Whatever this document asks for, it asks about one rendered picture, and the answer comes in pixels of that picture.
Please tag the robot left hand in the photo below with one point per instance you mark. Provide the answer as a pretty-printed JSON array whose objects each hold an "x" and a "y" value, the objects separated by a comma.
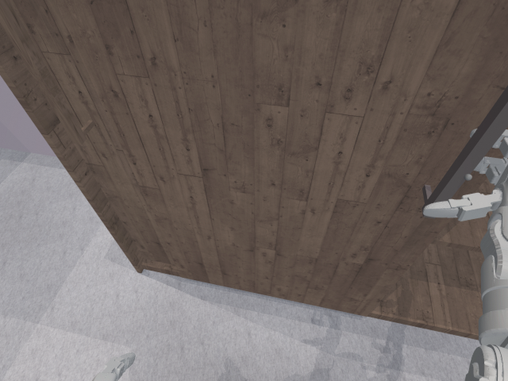
[{"x": 115, "y": 368}]

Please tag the robot right hand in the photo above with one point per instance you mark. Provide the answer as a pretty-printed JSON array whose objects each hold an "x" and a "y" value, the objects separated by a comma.
[{"x": 472, "y": 206}]

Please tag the robot right forearm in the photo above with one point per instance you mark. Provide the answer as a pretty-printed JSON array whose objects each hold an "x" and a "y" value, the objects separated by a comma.
[{"x": 493, "y": 324}]

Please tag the handle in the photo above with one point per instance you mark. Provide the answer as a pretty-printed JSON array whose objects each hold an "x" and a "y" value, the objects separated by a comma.
[
  {"x": 21, "y": 40},
  {"x": 491, "y": 128}
]

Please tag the right robot upper arm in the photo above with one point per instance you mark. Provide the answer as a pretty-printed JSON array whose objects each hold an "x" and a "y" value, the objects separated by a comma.
[{"x": 488, "y": 363}]

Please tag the wardrobe door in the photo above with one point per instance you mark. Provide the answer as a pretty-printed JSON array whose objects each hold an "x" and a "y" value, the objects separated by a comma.
[
  {"x": 282, "y": 145},
  {"x": 101, "y": 151}
]

